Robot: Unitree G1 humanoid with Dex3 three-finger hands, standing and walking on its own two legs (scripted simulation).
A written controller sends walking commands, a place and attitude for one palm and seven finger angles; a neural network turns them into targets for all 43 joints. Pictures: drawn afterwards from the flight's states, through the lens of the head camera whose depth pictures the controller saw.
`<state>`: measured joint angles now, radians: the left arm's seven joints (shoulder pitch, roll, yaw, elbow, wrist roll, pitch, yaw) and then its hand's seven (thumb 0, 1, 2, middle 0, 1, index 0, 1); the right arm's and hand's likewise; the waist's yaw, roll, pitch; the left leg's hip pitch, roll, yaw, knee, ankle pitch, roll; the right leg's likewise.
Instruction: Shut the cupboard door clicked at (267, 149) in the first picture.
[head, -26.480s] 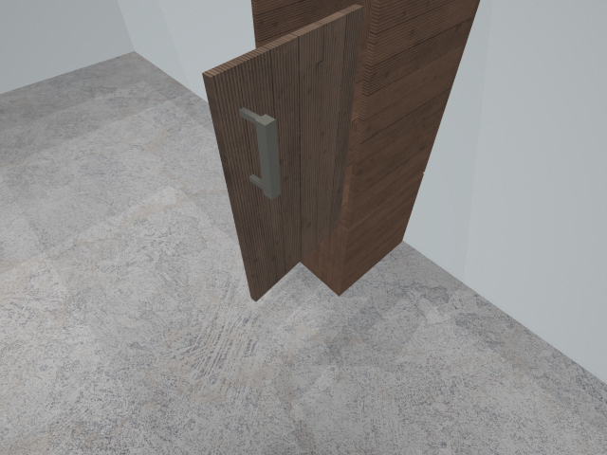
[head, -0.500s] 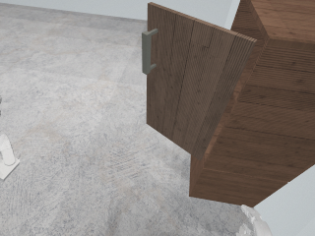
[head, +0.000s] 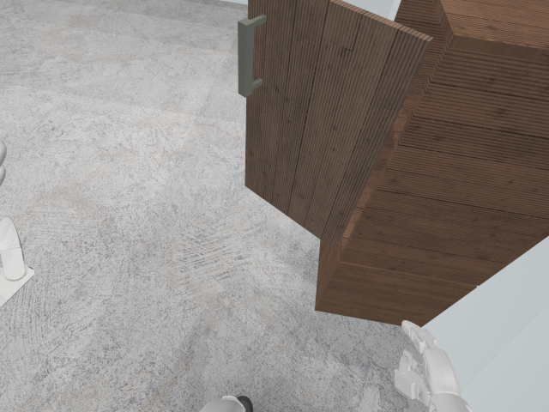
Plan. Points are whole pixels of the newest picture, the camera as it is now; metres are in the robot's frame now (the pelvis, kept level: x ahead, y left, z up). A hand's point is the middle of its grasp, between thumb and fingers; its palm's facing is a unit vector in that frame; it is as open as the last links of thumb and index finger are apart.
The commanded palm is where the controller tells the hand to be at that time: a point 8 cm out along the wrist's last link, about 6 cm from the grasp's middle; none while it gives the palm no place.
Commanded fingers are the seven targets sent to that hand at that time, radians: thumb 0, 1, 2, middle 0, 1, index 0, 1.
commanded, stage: step back with the hand held close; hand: left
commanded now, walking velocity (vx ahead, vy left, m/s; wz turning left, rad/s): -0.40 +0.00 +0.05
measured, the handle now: (252, 57) +0.73 +0.11 +0.12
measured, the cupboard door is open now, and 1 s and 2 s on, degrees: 59 59 59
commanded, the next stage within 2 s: stop stepping back and stand still in 0.42 s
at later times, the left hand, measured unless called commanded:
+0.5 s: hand out of the picture +0.12 +0.28 +0.18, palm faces +0.35 -0.81 -0.46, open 7.4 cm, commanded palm +0.06 +0.31 +0.19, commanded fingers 0.00 0.90 0.90 -0.20 -0.30 -0.20 -0.30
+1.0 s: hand out of the picture +0.06 +0.29 +0.18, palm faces +0.39 -0.85 -0.35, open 7.4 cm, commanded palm -0.01 +0.33 +0.19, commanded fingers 0.00 0.90 0.90 -0.20 -0.30 -0.20 -0.30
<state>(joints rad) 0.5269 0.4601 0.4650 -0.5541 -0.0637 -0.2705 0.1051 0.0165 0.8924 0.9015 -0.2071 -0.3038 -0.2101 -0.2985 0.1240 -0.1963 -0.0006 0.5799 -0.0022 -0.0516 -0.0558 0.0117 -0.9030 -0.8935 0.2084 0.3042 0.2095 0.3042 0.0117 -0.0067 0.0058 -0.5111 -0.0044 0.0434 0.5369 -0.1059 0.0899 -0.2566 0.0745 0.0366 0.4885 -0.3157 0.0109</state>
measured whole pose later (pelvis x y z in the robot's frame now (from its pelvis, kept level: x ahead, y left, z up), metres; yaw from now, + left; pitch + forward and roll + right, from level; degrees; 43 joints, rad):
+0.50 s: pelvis -0.08 +0.01 +0.01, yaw -1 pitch +7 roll -5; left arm 0.62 0.49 0.48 -0.58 -0.09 -0.26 0.12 0.02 0.89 0.90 -0.20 -0.30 -0.21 -0.30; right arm 0.21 -0.16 0.01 0.63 -0.01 -0.09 -0.05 0.01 -0.90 -0.89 0.21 0.30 0.21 0.30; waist 0.00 -0.01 -0.09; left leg -0.53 0.01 -0.01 0.35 0.05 0.07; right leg -0.12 0.08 0.00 0.41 -0.38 0.00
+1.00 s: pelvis -0.16 +0.04 +0.00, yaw -2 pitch -1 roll -3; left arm 0.48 0.43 0.45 -0.50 -0.07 -0.17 0.15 0.02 0.90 0.90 -0.20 -0.30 -0.20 -0.30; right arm 0.27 -0.16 0.02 0.63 -0.01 -0.10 -0.06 0.02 -0.91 -0.89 0.20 0.30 0.21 0.30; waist -0.07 -0.05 -0.03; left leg -0.42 -0.04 0.02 0.47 -0.11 0.03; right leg -0.17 0.09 -0.02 0.57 -0.51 -0.03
